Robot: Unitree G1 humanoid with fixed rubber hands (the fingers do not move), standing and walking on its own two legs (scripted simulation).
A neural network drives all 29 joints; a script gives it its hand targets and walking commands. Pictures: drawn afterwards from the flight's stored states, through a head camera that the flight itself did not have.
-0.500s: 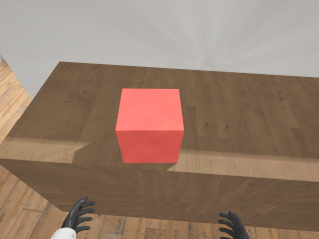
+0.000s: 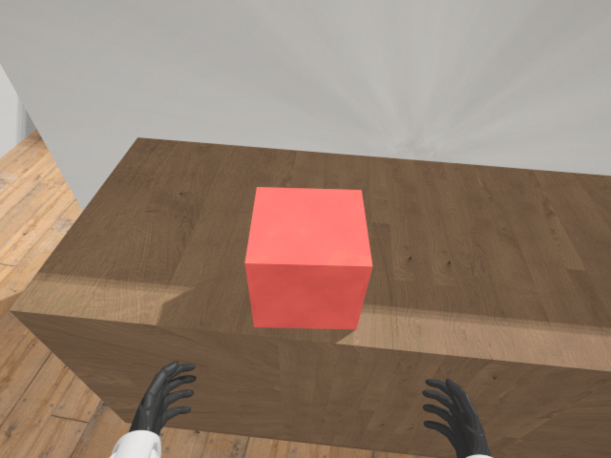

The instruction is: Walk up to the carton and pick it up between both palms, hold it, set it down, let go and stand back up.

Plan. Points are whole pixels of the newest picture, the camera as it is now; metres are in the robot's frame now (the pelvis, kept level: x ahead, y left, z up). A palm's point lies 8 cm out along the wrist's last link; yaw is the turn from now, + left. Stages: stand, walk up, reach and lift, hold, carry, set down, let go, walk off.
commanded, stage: reach and lift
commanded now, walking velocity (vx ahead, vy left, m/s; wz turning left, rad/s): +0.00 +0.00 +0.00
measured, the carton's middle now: (307, 259) +0.45 +0.01 -0.04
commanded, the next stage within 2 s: none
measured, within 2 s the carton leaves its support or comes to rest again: neither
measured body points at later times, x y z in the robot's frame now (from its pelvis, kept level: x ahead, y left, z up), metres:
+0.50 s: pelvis +0.00 +0.00 +0.00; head +0.01 +0.00 +0.45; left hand +0.25 +0.20 -0.03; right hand +0.25 -0.19 -0.04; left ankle -0.05 +0.10 -0.74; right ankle +0.02 -0.13 -0.74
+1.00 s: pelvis +0.00 +0.00 +0.00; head +0.01 +0.00 +0.45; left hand +0.33 +0.19 +0.02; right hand +0.33 -0.19 +0.01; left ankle -0.05 +0.10 -0.74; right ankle +0.02 -0.13 -0.74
